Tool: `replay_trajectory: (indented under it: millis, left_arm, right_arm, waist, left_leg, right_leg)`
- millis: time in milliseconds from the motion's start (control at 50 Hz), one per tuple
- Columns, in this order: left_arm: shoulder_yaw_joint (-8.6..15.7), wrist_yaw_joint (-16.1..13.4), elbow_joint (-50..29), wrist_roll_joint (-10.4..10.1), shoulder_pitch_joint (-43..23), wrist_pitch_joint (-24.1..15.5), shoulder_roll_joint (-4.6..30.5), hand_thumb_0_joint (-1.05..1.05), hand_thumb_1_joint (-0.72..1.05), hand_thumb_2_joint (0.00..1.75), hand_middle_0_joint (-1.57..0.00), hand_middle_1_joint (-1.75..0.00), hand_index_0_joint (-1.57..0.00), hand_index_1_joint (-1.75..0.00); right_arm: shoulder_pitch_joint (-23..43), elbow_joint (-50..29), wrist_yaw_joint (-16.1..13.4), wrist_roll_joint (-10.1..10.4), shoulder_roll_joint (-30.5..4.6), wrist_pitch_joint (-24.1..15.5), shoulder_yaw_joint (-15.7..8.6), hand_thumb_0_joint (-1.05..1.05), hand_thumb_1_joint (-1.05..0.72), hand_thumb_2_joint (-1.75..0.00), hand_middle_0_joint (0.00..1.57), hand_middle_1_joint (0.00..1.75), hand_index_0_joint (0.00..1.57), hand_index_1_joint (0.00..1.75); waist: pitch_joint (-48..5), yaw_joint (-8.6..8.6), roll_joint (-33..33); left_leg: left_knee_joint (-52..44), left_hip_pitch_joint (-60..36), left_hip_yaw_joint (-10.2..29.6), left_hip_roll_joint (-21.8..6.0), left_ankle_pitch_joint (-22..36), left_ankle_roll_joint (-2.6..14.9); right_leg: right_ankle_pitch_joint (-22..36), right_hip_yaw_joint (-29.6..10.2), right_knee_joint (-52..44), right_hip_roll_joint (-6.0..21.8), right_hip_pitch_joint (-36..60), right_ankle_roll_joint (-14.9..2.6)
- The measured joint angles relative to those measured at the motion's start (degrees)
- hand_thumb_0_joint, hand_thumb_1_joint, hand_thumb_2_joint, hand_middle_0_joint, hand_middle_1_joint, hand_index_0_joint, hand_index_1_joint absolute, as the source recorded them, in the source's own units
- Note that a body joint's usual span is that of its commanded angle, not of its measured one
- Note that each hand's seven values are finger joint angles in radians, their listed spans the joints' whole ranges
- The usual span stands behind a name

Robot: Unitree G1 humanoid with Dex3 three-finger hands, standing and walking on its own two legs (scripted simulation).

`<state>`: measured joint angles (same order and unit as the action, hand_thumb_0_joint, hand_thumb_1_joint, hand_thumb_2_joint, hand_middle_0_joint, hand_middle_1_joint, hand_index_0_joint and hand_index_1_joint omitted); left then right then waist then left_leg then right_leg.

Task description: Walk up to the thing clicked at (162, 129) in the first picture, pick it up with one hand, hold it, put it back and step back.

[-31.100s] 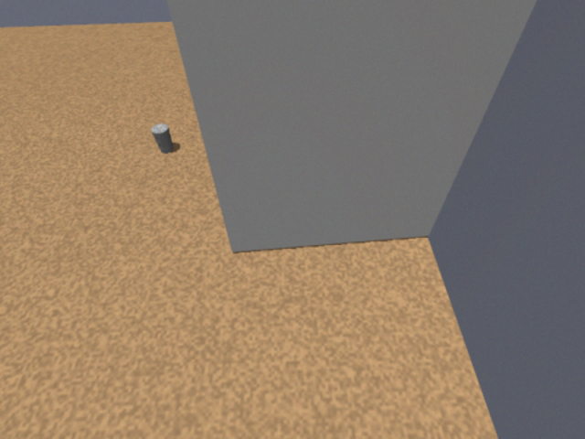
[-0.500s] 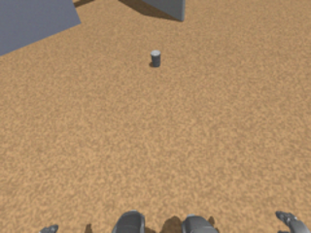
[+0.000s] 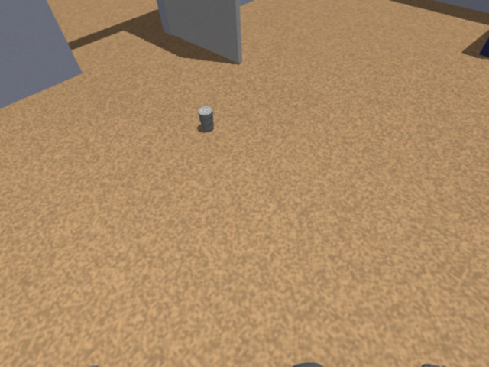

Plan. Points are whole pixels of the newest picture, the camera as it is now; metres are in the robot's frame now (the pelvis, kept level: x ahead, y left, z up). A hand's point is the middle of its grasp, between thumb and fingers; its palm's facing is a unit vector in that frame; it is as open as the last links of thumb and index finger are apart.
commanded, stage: walk up
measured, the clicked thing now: (206, 119) +1.54 +0.22 -0.68
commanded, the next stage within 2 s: stand in 0.38 s
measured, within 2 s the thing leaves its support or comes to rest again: neither
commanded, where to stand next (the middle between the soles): +0.06 +0.00 m, yaw +0 degrees
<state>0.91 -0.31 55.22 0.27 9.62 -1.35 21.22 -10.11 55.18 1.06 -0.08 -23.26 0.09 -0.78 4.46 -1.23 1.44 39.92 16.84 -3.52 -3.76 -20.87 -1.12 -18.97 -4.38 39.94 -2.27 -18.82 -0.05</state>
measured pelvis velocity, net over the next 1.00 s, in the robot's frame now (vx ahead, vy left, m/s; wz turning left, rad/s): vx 0.01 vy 0.01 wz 0.00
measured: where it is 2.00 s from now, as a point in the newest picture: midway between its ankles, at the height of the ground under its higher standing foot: outside the picture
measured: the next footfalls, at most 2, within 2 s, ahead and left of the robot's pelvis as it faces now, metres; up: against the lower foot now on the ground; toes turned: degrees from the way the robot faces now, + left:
none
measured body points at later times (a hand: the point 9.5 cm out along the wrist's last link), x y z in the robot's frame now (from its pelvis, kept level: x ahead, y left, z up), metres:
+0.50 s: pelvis +0.01 +0.00 +0.02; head +0.02 -0.01 +0.47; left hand +0.13 +0.30 -0.10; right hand +0.07 -0.31 -0.11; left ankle +0.01 +0.13 -0.72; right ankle +0.03 -0.12 -0.72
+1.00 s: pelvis +0.01 +0.01 +0.03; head +0.02 +0.01 +0.48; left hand +0.09 +0.31 -0.10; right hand +0.10 -0.29 -0.10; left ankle +0.01 +0.13 -0.72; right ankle +0.03 -0.12 -0.72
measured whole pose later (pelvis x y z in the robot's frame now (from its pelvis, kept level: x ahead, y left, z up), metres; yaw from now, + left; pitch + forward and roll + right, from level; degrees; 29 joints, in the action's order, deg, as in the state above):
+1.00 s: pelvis +0.01 +0.01 +0.03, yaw +0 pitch -2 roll +0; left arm 0.6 0.3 66.1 0.2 4.9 -0.6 19.5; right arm -4.1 64.6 0.9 -0.6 -20.1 -0.3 -0.7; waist 2.9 -0.5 0.3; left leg 18.8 6.3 -4.3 -1.8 -10.6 -0.5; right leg -9.0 -4.9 19.0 -0.2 -8.2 1.4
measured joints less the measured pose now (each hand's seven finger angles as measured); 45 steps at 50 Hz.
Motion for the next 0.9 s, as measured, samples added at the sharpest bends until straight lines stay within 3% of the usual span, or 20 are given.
replay_trajectory:
  millis: [180, 380, 560, 900]
  left_arm:
    - [-0.86, 0.32, 4.22, -0.3, -3.74, -0.35, -1.24, 0.01, 0.91, 0.9, -0.21, -0.3, -0.21, -0.3]
    - [-0.81, 0.29, 7.5, -0.32, -5.57, 0.03, -1.65, 0.01, 0.91, 0.9, -0.21, -0.3, -0.21, -0.3]
    - [-0.83, 0.73, 9.39, -0.26, -6.63, 0.49, -2.01, 0.01, 0.91, 0.9, -0.21, -0.3, -0.21, -0.3]
    - [-0.26, 0.58, 10.84, -0.13, -5.49, 0.78, -1.8, 0.01, 0.91, 0.9, -0.2, -0.3, -0.21, -0.3]
  right_arm:
    - [3.29, 4.62, 0.47, 0.22, 1.07, -0.11, 1.01, 0.01, -0.9, -0.9, 0.2, 0.3, 0.2, 0.3]
    - [5.38, 7.99, 0.39, 0.14, 1.35, -0.12, 0.39, 0.01, -0.9, -0.9, 0.2, 0.3, 0.2, 0.3]
    - [4.85, 9.64, -0.04, -0.3, 1.84, -0.22, 0.11, 0.01, -0.9, -0.9, 0.2, 0.3, 0.2, 0.3]
    - [5.95, 9.5, -0.15, -0.51, 2.92, -0.53, 0.18, 0.01, -0.9, -0.9, 0.2, 0.3, 0.2, 0.3]
  waist:
    - [-1.1, -0.01, -0.15]
    - [-0.81, -0.01, -0.23]
    - [-0.81, -0.72, -0.74]
    - [-1.51, 0.43, -1.32]
  left_leg:
    - [-7.05, -3.63, -1.89, 0.12, 3.48, 0.05]
    - [-12.66, -6.53, -3.56, 0.19, 5.92, -0.01]
    - [-18.12, -9.17, -2.03, 1.04, 8.66, 0.01]
    - [-20.9, -10.55, -1.08, 1.75, 10.11, 0.47]
  right_leg:
    - [3.45, -1.77, -5.92, 0.02, 2.49, 0.19]
    - [5.95, -3.33, -10.68, -0.02, 4.43, 0.47]
    - [8.21, -1.78, -16.57, 1.01, 8.0, 0.74]
    - [9.86, -0.83, -20.51, 1.85, 10.38, 1.27]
